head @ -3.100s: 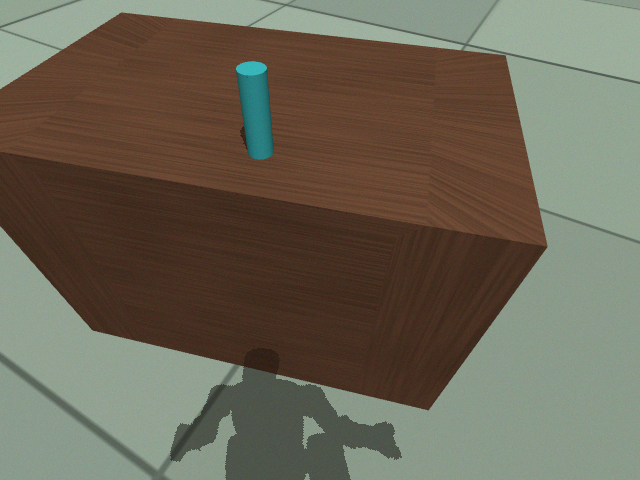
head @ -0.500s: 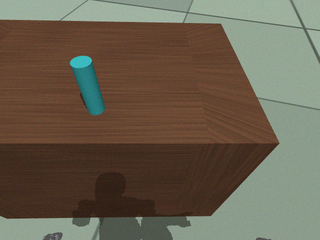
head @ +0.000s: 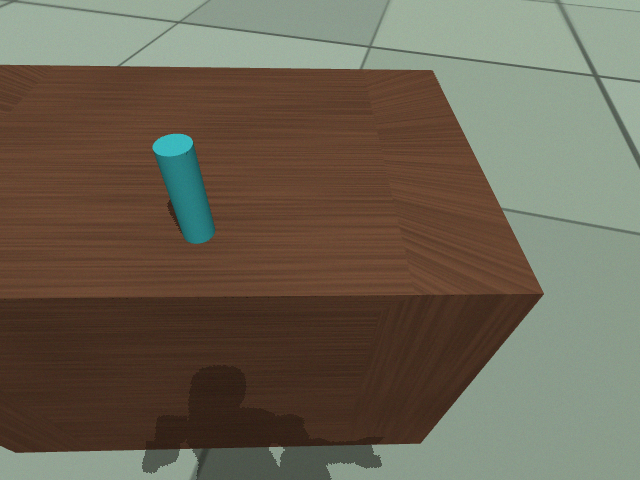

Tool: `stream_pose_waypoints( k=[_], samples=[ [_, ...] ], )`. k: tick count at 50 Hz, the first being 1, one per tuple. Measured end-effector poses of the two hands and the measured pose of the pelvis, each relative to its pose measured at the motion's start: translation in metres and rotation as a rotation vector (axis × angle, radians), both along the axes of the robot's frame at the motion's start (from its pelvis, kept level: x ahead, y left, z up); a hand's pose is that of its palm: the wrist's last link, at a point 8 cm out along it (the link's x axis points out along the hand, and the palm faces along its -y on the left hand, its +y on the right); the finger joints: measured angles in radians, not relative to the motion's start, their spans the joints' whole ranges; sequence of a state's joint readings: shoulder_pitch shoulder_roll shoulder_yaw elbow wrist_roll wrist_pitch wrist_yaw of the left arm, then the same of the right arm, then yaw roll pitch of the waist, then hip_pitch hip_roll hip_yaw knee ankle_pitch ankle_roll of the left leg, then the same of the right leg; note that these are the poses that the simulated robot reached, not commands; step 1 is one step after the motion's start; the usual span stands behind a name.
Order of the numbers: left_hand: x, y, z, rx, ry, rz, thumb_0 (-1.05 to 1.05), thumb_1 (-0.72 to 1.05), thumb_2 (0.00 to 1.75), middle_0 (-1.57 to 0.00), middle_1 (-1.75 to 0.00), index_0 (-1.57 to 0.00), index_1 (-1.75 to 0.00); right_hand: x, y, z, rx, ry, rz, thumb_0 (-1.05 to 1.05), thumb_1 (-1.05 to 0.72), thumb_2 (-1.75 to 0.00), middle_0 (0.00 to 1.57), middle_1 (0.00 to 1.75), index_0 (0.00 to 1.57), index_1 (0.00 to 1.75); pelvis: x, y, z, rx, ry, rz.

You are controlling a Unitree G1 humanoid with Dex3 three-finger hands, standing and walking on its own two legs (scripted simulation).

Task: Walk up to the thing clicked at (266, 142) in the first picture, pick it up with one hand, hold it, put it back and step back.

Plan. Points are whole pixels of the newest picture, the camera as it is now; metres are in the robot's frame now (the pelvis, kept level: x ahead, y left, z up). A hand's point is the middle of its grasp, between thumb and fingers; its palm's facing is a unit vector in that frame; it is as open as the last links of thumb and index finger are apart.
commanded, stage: walk up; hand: left
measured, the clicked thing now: (187, 193) +0.47 +0.20 +0.10
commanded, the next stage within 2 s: stand in 0.42 s
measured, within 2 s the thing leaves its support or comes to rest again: neither
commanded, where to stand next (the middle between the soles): +0.04 -0.01 m, yaw +1 degrees
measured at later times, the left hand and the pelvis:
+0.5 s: hand out of the picture +0.08 +0.26 -0.16, palm faces -0.01 -0.94 -0.33, open 7.3 cm; pelvis +0.01 +0.01 +0.00, yaw +0 degrees
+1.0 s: hand out of the picture +0.09 +0.26 -0.16, palm faces -0.01 -0.94 -0.34, open 7.3 cm; pelvis +0.02 +0.01 +0.00, yaw +1 degrees
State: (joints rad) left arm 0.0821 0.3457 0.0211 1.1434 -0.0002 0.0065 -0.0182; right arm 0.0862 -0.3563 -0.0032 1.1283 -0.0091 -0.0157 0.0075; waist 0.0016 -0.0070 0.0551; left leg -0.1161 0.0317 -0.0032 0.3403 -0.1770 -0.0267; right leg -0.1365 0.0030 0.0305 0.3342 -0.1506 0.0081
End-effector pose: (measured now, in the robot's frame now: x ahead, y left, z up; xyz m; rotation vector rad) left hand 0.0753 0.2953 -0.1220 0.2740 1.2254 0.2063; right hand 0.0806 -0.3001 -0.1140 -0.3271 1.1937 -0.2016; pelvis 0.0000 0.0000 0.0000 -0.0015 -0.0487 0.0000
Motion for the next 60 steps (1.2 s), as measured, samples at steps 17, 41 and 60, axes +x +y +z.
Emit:
stream_pose_waypoints(
  k=[17,41,60],
  samples=[
    [-0.01,0.004,-0.002,0.0,0.049,0.008,0.01,0.91,0.9,-0.2,-0.3,-0.21,-0.3,-0.008,0.012,-0.006,0.022,0.041,-0.015,0.0,-0.9,-0.89,0.2,0.3,0.2,0.3,0.004,0.005,0.001,0.002,0.012,0.0],
    [0.009,0.013,0.003,0.029,0.013,-0.016,0.01,0.91,0.9,-0.2,-0.3,-0.21,-0.3,0.01,0.011,-0.004,0.009,0.035,0.006,0.0,-0.9,-0.89,0.2,0.3,0.2,0.3,0.017,0.008,0.001,0.0,0.017,0.016],
    [0.005,0.012,0.003,0.028,0.031,-0.004,0.01,0.91,0.9,-0.21,-0.3,-0.21,-0.3,0.019,0.013,-0.005,0.015,0.036,0.021,0.0,-0.9,-0.89,0.2,0.3,0.2,0.3,0.022,0.008,0.001,0.002,0.02,0.023]
  ],
)
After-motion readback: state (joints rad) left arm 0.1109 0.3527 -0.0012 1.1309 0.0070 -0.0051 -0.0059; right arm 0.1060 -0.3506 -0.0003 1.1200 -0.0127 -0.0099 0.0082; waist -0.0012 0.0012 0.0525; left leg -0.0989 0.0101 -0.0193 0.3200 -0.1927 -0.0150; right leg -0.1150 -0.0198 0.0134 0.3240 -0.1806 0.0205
